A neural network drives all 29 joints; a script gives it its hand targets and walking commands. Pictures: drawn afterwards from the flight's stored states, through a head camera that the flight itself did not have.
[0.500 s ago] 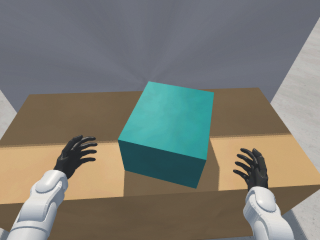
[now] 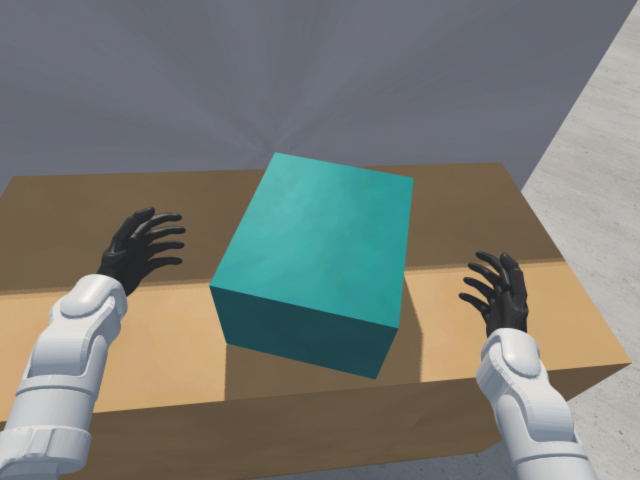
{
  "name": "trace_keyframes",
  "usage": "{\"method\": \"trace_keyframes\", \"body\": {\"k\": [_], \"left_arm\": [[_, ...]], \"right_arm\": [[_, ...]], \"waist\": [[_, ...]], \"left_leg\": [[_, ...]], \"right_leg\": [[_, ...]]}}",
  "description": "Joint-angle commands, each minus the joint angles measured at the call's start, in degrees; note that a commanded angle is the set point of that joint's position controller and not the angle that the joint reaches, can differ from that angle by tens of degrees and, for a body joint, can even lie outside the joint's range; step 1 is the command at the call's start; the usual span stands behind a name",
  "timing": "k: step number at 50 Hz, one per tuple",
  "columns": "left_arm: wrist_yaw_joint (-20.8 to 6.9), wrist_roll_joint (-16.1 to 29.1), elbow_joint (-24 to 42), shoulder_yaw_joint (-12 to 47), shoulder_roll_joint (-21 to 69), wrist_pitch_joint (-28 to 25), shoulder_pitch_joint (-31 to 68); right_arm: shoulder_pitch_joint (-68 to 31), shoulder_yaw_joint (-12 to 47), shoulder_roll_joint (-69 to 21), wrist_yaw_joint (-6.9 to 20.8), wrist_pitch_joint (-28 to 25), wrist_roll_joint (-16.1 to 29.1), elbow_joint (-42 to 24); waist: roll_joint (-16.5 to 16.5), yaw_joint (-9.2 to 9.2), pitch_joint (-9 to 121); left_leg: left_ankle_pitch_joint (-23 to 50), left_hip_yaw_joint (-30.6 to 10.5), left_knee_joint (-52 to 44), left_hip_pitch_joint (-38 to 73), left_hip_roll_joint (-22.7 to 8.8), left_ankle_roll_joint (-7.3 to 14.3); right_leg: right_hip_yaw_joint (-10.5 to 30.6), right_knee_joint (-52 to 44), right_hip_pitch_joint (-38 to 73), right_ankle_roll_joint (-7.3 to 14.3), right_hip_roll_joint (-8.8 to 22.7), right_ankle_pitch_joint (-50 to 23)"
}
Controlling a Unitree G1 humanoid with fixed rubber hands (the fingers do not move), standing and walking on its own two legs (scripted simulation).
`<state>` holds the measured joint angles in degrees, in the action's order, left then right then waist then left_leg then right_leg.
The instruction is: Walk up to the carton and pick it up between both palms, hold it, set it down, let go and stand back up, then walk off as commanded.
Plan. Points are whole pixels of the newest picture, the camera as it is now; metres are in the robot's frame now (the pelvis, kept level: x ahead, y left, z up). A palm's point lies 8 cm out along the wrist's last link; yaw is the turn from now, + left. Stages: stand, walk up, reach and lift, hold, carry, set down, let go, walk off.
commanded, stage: reach and lift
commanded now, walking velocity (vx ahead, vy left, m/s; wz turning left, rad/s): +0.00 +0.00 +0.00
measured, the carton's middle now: (322, 258) +0.46 -0.02 -0.03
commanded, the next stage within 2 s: none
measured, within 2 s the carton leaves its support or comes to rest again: neither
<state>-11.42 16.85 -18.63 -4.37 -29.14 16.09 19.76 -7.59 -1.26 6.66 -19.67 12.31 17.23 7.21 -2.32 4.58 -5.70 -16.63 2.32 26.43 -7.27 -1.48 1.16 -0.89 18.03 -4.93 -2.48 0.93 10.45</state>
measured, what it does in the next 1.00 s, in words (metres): stands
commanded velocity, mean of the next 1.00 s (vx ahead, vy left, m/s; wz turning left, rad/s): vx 0.00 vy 0.00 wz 0.00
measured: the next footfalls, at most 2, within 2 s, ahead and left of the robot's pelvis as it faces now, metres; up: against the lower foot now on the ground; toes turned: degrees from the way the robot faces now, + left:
none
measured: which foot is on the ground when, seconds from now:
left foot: down 0.00-1.00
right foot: down 0.00-1.00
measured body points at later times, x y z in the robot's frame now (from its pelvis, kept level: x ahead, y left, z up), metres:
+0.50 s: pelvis -0.02 +0.01 +0.00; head +0.00 +0.05 +0.44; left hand +0.43 +0.20 +0.10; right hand +0.34 -0.23 +0.09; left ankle -0.02 +0.09 -0.74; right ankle -0.01 -0.15 -0.74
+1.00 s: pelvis -0.02 -0.01 -0.01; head +0.03 +0.04 +0.44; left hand +0.48 +0.18 +0.11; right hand +0.38 -0.24 +0.10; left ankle -0.02 +0.09 -0.74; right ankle -0.01 -0.15 -0.74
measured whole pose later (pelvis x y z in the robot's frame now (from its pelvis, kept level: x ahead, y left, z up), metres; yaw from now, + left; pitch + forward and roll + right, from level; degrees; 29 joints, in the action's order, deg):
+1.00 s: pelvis -0.02 -0.01 -0.01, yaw +1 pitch +11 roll -3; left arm -6.8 20.0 -80.0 10.1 -27.8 -3.7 62.8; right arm -48.4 -2.9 7.1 -14.3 -1.1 18.3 59.9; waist -1.9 13.4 7.1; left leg -15.5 -0.1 33.1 -28.9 -1.5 0.9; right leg -3.0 25.0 -25.9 -1.9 1.0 10.4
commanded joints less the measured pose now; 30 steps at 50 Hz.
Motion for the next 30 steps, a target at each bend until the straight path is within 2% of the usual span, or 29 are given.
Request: {"method": "trace_keyframes", "body": {"k": [1,2,3,4,5,6,7,8,9,10,12,13,14,15,17,20,21,22,24,25,26,28,30], "left_arm": [[0.55,0.37,6.55,-3.04,-10.1,-1.33,19.8],[0.79,0.27,7.13,-3.65,-10.05,-1.74,21.07],[1.05,-0.17,4.5,-3.95,-10.28,-1.76,21.39],[0.97,-0.18,3.69,-3.01,-9.62,-1.6,23.03],[1.32,-0.39,2.4,-3.15,-9.99,-2.13,24.67],[1.32,-0.02,0.29,-2.28,-10.05,-2.6,26.06],[1.61,-0.12,-2.46,-2.13,-9.94,-3.15,27.88],[1.94,-0.04,-1.5,-2.03,-9.99,-3.76,29.08],[2.38,0.28,-1.78,-1.33,-10.46,-4.3,31.8],[2.76,0.34,-3.42,-1.25,-10.39,-5.02,33.71],[2.89,1.06,-9.48,0.57,-9.92,-5.58,36.93],[3.1,1.71,-10.93,0.96,-10.56,-6.47,38.97],[3.54,1.29,-12.04,1.86,-10.04,-6.74,40.53],[3.7,1.62,-14.64,2.25,-9.44,-7.09,42.0],[3.99,1.21,-17.13,3.93,-9.13,-7.92,43.52],[3.64,1.26,-23.92,5.32,-7.74,-9.3,45.65],[3.56,1.52,-25.13,5.39,-7.7,-9.9,47.3],[3.48,1.54,-27.35,5.97,-7.59,-10.75,48.32],[3.59,2.27,-30.71,7.11,-8.39,-12.6,52.31],[3.87,2.5,-30.65,7.35,-8.56,-13.71,53.7],[4.1,3.23,-31.6,8.29,-8.48,-14.55,56.04],[4.57,2.75,-33.62,9.16,-6.98,-15.74,56.16],[4.83,3.13,-36.83,9.69,-7.39,-16.79,57.96]], "right_arm": [[-15.03,-3.82,7.23,1.02,-2.47,-0.04,-8.42],[-15.94,-3.69,7.36,1.36,-2.62,-0.12,-8.15],[-16.14,-3.59,7.41,1.87,-2.85,-0.11,-6.27],[-17.49,-3.66,7.51,1.9,-2.82,-0.55,-6.09],[-18.66,-4.5,8.02,2.44,-2.82,-0.55,-4.49],[-20.16,-4.09,7.92,2.72,-2.63,-0.51,-3.75],[-22.44,-3.98,8.34,3.29,-2.58,-0.09,-1.48],[-22.88,-3.93,8.24,3.51,-2.76,0.19,-1.34],[-25.68,-5.15,9.14,3.68,-2.89,-0.77,-0.45],[-27.74,-4.97,9.22,4.15,-3.2,-0.52,1.09],[-31.32,-5.15,8.95,4.87,-3.03,-0.01,2.82],[-34.04,-4.76,8.89,5.09,-3.25,0.42,3.95],[-35.57,-6.29,9.84,5.34,-3.32,-0.55,6.62],[-37.21,-6.42,10.35,5.67,-3.33,-0.77,8.83],[-37.91,-6.26,10.68,6.06,-3.48,-0.57,12.6],[-40.4,-5.01,9.82,6.48,-4.22,-0.44,18.9],[-42.06,-4.32,9.55,6.58,-4.82,0.01,19.43],[-43.18,-4.73,9.42,6.73,-5.06,-0.45,21.56],[-47.94,-5.07,9.78,6.48,-6.33,-0.85,23.21],[-48.62,-5.37,10.29,6.52,-7.02,-1.07,23.54],[-51.54,-5.34,9.93,6.6,-7.96,-1.38,23.89],[-51.06,-6.2,10.82,6.73,-9.29,-1.33,28.48],[-52.32,-6.68,10.75,6.66,-10.06,-3.01,31.32]], "waist": [[8.63,2.37,22.95],[8.49,2.16,24.36],[8.81,1.43,25.02],[8.44,2.13,25.3],[8.97,1.54,25.5],[7.35,2.24,25.65],[8.28,1.59,25.34],[8.73,1.51,27.1],[8.42,2.72,28.02],[9.51,2.05,28.7],[8.34,2.84,27.78],[8.96,2.73,28.62],[9.69,3.61,29.21],[9.67,3.52,27.95],[10.59,4.56,29.88],[9.39,4.86,29.43],[9.73,4.47,29.57],[9.17,5.28,30.33],[9.01,5.24,32.42],[8.32,5.63,34.2],[9.53,5.76,35.28],[10.78,6.64,36.44],[9.92,7.11,37.86]], "left_leg": [[33.21,-0.56,-0.67,8.6,1.49,-4.78],[33.65,-0.46,-0.65,8.81,1.46,-4.86],[32.96,-0.32,-0.52,8.67,1.54,-4.76],[32.37,-0.69,-0.55,8.88,1.38,-4.59],[31.8,-0.73,-0.92,8.15,1.39,-4.84],[29.3,-0.92,-1.38,7.79,1.27,-4.11],[27.53,-1.15,-1.84,6.63,1.01,-3.94],[27.6,-1.06,-1.55,6.62,0.99,-3.98],[26.8,-1.26,-1.71,7.0,0.97,-3.9],[26.61,-1.48,-1.47,6.39,0.91,-4.25],[24.16,-1.82,-1.58,5.44,0.58,-3.57],[21.23,-2.05,-1.57,3.71,0.69,-3.31],[20.05,-2.39,-2.08,3.7,0.4,-3.46],[19.82,-2.82,-1.89,3.13,0.08,-3.83],[21.31,-3.55,-1.45,5.19,-0.38,-3.87],[21.6,-3.37,-0.78,5.27,-0.02,-3.77],[22.16,-2.95,-0.46,4.96,0.4,-3.68],[21.26,-3.19,-0.74,5.01,0.27,-3.43],[19.07,-3.2,-0.14,3.07,0.59,-3.04],[19.7,-3.09,0.33,3.32,0.47,-3.09],[20.53,-3.55,0.94,2.95,0.33,-3.52],[23.07,-4.01,1.85,4.87,-0.1,-4.43],[22.5,-3.9,2.47,4.64,0.04,-4.33]], "right_leg": [[0.42,0.99,4.27,3.24,-2.43,-27.77],[0.3,1.22,4.61,3.12,-2.46,-27.49],[0.11,1.0,4.29,3.46,-2.55,-25.78],[-0.13,1.09,3.49,3.56,-2.7,-25.78],[-0.14,0.93,4.14,3.79,-2.86,-24.14],[-0.2,0.76,3.98,3.75,-2.69,-22.52],[-0.16,0.9,3.18,3.92,-2.55,-19.99],[-0.15,1.3,3.44,3.87,-2.56,-20.62],[-0.92,1.27,2.47,3.93,-2.7,-19.69],[-0.71,1.55,1.96,4.05,-2.59,-18.6],[-1.07,1.54,0.53,4.57,-2.52,-16.5],[-0.64,1.8,0.0,4.4,-2.13,-14.85],[-1.3,2.26,-0.42,4.69,-2.35,-13.93],[-1.55,2.42,-1.64,4.92,-2.38,-12.47],[-2.02,2.72,-3.12,5.13,-2.82,-13.08],[-2.29,2.37,-3.9,5.16,-2.64,-13.89],[-2.31,2.46,-4.1,5.02,-2.39,-14.15],[-2.55,2.48,-4.38,5.01,-2.5,-13.89],[-2.44,3.02,-4.79,4.96,-2.36,-12.95],[-2.85,3.57,-5.59,5.11,-2.48,-13.8],[-2.98,3.89,-6.57,5.14,-2.58,-13.62],[-3.73,3.95,-9.18,5.09,-3.06,-13.63],[-4.03,4.39,-10.12,4.77,-3.13,-13.32]]}}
